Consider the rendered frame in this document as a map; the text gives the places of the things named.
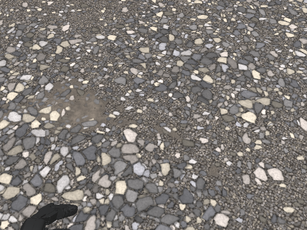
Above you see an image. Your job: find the robot left hand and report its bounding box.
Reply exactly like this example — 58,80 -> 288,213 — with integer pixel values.
20,202 -> 78,230

